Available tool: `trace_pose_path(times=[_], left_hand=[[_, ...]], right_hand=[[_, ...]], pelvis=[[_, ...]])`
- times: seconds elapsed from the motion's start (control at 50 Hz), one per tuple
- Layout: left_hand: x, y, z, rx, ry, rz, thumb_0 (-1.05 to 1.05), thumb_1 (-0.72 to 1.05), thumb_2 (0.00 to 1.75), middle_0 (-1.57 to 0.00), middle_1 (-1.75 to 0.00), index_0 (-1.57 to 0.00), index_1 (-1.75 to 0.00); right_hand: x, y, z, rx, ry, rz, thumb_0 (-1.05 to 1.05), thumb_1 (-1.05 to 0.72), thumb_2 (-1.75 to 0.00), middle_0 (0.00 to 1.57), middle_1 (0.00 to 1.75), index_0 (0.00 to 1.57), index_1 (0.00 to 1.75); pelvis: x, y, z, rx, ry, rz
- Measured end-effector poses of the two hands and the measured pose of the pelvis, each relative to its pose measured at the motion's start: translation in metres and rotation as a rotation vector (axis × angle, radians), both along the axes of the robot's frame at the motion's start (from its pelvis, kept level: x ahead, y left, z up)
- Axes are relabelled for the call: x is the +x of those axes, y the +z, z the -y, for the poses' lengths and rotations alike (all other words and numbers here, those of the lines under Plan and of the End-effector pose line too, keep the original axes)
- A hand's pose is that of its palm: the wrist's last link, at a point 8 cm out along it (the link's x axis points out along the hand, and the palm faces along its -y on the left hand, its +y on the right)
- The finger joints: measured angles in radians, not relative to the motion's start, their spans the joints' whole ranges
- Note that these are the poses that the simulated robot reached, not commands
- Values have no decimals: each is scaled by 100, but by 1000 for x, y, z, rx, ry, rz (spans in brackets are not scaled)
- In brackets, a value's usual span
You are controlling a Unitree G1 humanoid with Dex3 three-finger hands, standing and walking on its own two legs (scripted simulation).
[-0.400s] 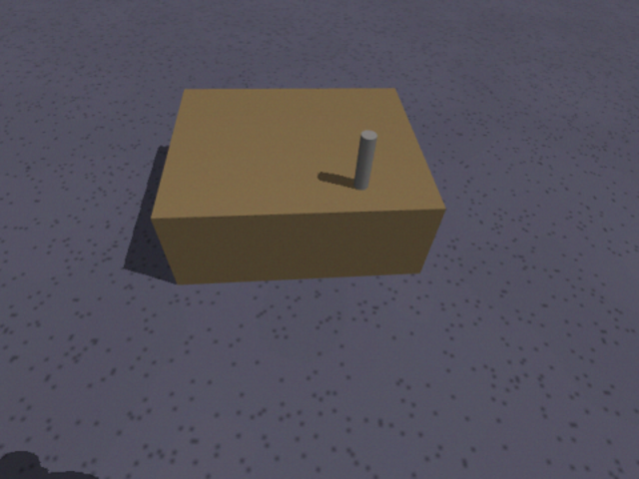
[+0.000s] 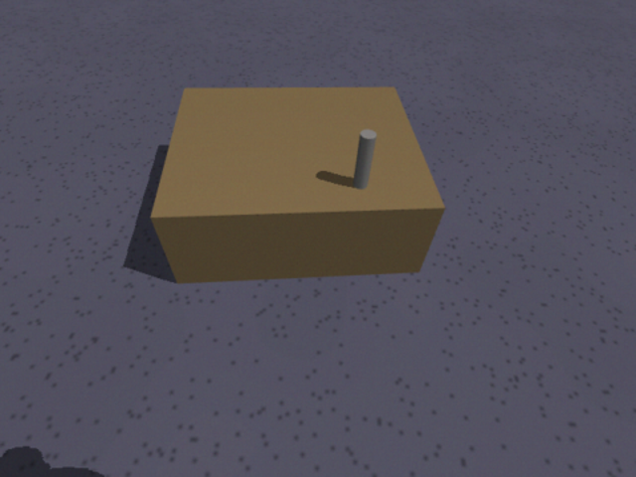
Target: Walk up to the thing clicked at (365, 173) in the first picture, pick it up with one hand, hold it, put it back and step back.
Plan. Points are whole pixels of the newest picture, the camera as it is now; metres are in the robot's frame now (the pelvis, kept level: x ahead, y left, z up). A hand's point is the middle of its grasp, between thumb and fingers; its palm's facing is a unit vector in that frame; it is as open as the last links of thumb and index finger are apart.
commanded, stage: stand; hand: right
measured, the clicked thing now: (364, 160) +1.09 -0.19 -0.32
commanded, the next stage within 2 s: walk up in 0.72 s
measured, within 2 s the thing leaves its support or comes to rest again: neither
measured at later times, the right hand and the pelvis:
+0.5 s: hand out of the picture +0.07 -0.25 -0.16, palm faces -0.02 +0.94 -0.33, open 7.4 cm; pelvis +0.00 +0.00 +0.00, yaw +0 degrees
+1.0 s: hand out of the picture +0.09 -0.30 -0.17, palm faces -0.04 +0.94 -0.34, open 7.4 cm; pelvis +0.05 -0.03 -0.01, yaw +1 degrees
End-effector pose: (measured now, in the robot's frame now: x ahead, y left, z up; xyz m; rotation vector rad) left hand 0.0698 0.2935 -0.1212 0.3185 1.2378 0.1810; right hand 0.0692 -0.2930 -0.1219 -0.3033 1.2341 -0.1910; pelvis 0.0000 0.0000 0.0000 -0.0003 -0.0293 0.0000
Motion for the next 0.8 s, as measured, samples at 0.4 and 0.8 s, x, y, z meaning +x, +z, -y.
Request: trace_pose_path(times=[0.4,0.8], left_hand=[[4,2,-1,3,-1,13,1,91,90,-20,-30,-21,-30],[2,3,-6,-5,7,40,1,91,90,-20,-30,-21,-30]], right_hand=[[1,1,1,-3,0,3,1,-91,-90,20,30,20,29],[-3,1,7,9,3,25,1,-91,-90,21,30,20,30]], pelvis=[[2,0,1,0,2,2],[7,-3,2,7,2,0]])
